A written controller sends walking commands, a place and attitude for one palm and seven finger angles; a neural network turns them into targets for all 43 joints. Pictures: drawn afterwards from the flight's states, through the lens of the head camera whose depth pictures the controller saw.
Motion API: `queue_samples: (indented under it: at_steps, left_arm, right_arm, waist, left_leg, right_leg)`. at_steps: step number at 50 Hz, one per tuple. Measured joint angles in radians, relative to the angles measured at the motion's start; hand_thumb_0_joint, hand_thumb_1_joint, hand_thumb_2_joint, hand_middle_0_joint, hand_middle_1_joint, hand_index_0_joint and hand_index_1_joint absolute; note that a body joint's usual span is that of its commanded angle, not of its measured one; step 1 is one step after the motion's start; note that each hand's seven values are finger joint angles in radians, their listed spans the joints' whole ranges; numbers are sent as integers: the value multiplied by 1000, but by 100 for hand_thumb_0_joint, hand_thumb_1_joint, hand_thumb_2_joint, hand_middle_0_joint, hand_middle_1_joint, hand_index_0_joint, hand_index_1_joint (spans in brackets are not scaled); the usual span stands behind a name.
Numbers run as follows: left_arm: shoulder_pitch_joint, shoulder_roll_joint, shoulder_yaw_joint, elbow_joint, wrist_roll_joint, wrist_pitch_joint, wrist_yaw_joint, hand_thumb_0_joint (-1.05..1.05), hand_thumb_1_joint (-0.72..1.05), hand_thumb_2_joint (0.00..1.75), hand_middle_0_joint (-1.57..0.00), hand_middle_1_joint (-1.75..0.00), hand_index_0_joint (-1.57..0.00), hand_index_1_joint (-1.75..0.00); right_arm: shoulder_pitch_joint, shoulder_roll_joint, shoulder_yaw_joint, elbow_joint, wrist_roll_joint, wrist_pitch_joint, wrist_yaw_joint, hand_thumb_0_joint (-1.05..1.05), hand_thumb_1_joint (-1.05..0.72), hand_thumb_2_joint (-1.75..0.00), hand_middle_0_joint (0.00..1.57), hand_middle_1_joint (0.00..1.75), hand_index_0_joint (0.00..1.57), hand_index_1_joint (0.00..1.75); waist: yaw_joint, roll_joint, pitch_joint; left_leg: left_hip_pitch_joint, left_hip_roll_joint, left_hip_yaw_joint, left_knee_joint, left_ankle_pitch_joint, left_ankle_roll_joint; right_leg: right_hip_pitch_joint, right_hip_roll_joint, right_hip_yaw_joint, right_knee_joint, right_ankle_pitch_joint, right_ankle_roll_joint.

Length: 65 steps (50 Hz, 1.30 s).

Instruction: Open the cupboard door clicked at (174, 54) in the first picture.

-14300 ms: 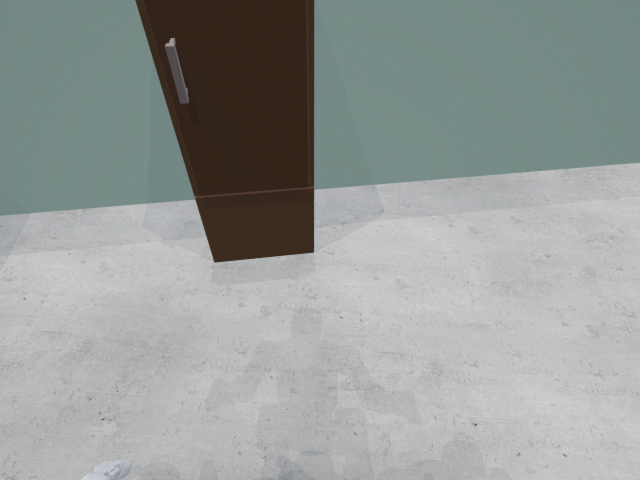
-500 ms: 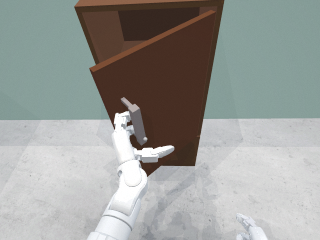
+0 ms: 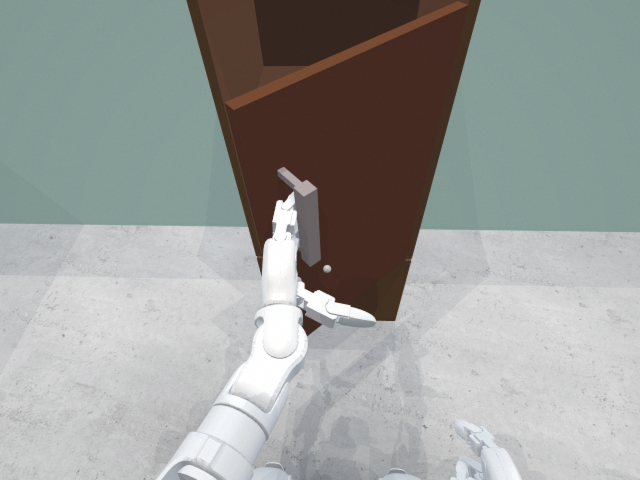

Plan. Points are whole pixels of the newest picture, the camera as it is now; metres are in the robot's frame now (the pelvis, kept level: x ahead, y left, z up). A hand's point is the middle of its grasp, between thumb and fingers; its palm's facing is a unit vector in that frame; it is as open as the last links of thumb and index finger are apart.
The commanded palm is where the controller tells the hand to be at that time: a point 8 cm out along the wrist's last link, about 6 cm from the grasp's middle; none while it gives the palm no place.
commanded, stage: slide the hand sideways off the handle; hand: left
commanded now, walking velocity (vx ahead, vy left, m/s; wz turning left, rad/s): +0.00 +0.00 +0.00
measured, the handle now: (299, 218) +0.43 +0.05 +0.09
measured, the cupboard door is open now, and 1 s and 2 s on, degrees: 42 46 46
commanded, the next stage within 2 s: draw the hand back to the body in 1.08 s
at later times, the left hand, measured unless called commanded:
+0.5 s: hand (323, 296) +0.31 +0.01 +0.08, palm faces -0.09 -1.00 -0.03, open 16.4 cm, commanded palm +0.29 +0.07 +0.07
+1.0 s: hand (263, 329) +0.27 +0.08 +0.08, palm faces -0.01 -1.00 -0.04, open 16.3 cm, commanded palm +0.24 +0.14 +0.07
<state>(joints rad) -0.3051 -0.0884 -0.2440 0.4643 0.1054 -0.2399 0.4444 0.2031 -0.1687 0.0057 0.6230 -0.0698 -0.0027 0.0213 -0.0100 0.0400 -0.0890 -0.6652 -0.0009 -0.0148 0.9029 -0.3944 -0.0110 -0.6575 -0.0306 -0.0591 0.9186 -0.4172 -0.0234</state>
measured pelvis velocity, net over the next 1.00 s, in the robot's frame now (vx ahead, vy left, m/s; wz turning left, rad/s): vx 0.03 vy -0.02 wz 0.00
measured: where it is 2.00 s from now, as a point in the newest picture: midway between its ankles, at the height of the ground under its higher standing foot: outside the picture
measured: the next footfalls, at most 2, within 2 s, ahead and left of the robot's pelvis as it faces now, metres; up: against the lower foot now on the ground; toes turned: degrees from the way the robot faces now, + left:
none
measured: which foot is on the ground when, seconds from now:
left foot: down 0.00-1.00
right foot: down 0.00-1.00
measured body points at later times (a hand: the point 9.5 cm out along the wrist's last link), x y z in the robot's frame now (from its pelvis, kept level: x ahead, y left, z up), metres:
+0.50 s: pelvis +0.01 +0.00 +0.01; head +0.03 -0.02 +0.46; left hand +0.31 +0.07 +0.08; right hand +0.15 -0.23 -0.10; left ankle +0.03 +0.13 -0.69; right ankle +0.02 -0.11 -0.69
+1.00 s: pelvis +0.03 -0.02 +0.01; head +0.06 -0.04 +0.46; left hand +0.27 +0.13 +0.08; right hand +0.22 -0.24 -0.08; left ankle +0.03 +0.13 -0.69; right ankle +0.02 -0.11 -0.69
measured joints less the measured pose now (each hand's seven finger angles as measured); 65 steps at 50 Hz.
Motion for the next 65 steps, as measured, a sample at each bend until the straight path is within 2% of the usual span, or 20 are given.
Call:
queue_samples:
  at_steps: [3,6,8,10,14,17,22,27,37,44,50,58,65]
  left_arm:
    - [11,64,-37,-7,-52,-49,-165,-1,-49,30,-20,-36,-8,-39]
    - [12,59,-45,-5,-129,-51,-226,-1,-50,30,-18,-33,-7,-36]
    - [14,33,-31,-2,-155,-34,-219,-1,-50,30,-17,-32,-9,-34]
    - [20,9,-15,0,-152,-22,-192,-1,-50,30,-15,-32,-10,-33]
    - [46,-6,-3,-13,-97,-31,-145,-1,-50,30,-13,-31,-12,-32]
    - [85,4,-4,-47,-72,-51,-145,-1,-50,30,-13,-30,-13,-31]
    - [176,31,-6,-131,-71,-59,-178,-1,-50,30,-14,-30,-13,-30]
    - [270,55,2,-213,-90,-39,-212,-1,-50,30,-15,-30,-14,-30]
    - [433,101,20,-384,-109,-36,-303,-1,-50,30,-15,-30,-15,-30]
    - [528,142,74,-465,-141,-13,-373,-1,-50,30,-15,-30,-15,-30]
    - [618,168,135,-535,-183,-28,-441,-1,-50,30,-15,-30,-15,-30]
    - [667,195,161,-582,-221,-48,-513,-1,-50,30,-15,-30,-15,-30]
    - [653,198,147,-633,-218,-22,-501,-1,-50,30,-15,-30,-15,-30]
  right_arm:
    - [29,-18,1,-17,27,-19,-10,1,-91,-89,20,29,20,30]
    - [42,-36,6,-17,48,-33,-20,1,-91,-89,20,29,20,30]
    - [47,-41,10,-15,53,-37,-20,1,-91,-89,20,29,20,30]
    - [52,-42,12,-18,49,-37,-14,1,-91,-89,20,29,20,30]
    - [60,-37,11,-37,36,-37,8,1,-91,-89,20,29,20,30]
    - [61,-34,9,-50,31,-33,17,1,-91,-89,20,29,20,30]
    - [60,-36,9,-67,35,-19,13,1,-91,-89,20,29,20,30]
    - [49,-42,13,-83,40,-11,1,1,-91,-89,20,29,20,30]
    - [22,-47,15,-120,44,-34,-15,1,-91,-89,20,29,20,30]
    - [16,-48,19,-133,47,-43,-29,1,-91,-89,20,29,20,30]
    - [27,-51,21,-130,50,-63,-39,1,-91,-89,20,29,20,30]
    - [34,-68,13,-123,57,-103,-49,1,-91,-89,20,29,20,30]
    - [44,-61,10,-127,66,-123,-52,1,-91,-89,20,29,20,30]
  waist:
    - [4,14,13]
    - [4,24,30]
    - [2,21,32]
    - [-2,13,29]
    - [-13,-3,18]
    - [-16,-10,16]
    - [-9,-9,14]
    - [4,-4,17]
    - [22,-9,14]
    - [28,-6,11]
    - [28,-7,2]
    - [23,6,7]
    - [19,12,5]
  left_leg:
    - [5,-4,-2,11,-3,5]
    - [28,-5,4,2,0,9]
    - [43,-6,13,-15,7,12]
    - [52,-7,21,-30,14,15]
    - [53,-4,34,-39,17,15]
    - [55,2,40,-36,11,12]
    - [83,11,44,-48,4,7]
    - [117,14,39,-71,4,1]
    - [131,17,13,-75,-10,-17]
    - [133,19,1,-70,-24,-25]
    - [120,19,-8,-57,-35,-29]
    - [72,16,-18,-4,-54,-25]
    - [58,15,-4,20,-64,-15]
  right_leg:
    - [11,-4,-2,3,-1,6]
    - [33,-4,4,-10,7,13]
    - [43,-6,13,-23,15,17]
    - [46,-6,21,-32,22,19]
    - [38,-3,34,-33,25,18]
    - [36,3,40,-28,21,15]
    - [59,12,44,-37,16,9]
    - [92,15,39,-56,12,4]
    - [113,18,13,-55,-14,-11]
    - [117,20,2,-46,-33,-18]
    - [110,21,-7,-37,-46,-20]
    - [73,18,-16,-1,-59,-15]
    - [56,16,-2,19,-61,-8]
